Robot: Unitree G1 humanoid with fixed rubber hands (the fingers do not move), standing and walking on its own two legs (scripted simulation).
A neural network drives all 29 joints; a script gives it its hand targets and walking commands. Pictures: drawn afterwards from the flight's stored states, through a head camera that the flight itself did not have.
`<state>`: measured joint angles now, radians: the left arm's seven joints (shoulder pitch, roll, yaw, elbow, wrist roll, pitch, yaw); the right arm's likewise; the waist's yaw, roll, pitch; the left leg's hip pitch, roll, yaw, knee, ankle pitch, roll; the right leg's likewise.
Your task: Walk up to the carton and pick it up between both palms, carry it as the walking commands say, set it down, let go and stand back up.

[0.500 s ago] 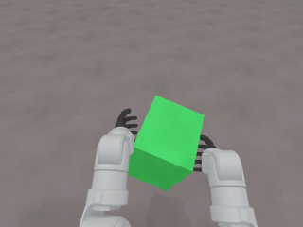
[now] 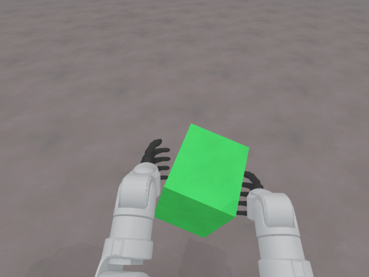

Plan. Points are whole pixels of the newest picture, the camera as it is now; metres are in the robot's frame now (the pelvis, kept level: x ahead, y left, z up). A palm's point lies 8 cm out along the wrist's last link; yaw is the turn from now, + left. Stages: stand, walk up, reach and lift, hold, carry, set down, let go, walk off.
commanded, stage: carry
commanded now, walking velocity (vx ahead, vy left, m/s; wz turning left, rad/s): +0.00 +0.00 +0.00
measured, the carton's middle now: (197, 184) +0.37 +0.00 -0.01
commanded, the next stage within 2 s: hold in 0.96 s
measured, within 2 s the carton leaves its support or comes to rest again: neither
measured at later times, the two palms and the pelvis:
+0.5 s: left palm (141, 179) +0.32 +0.13 +0.08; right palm (248, 204) +0.28 -0.11 +0.04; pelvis +0.00 +0.02 +0.00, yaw +0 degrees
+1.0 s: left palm (143, 183) +0.31 +0.12 +0.07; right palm (253, 198) +0.29 -0.12 +0.05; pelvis +0.00 +0.01 +0.00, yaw +0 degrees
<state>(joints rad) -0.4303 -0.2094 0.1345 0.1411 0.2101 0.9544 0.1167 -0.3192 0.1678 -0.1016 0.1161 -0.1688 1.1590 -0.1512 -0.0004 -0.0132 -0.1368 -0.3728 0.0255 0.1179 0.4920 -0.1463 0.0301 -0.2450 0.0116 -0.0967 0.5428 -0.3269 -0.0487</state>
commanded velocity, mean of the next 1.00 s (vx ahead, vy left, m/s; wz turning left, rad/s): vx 0.00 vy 0.00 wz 0.00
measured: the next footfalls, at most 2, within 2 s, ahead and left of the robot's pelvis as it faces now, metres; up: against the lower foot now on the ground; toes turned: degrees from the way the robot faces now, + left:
none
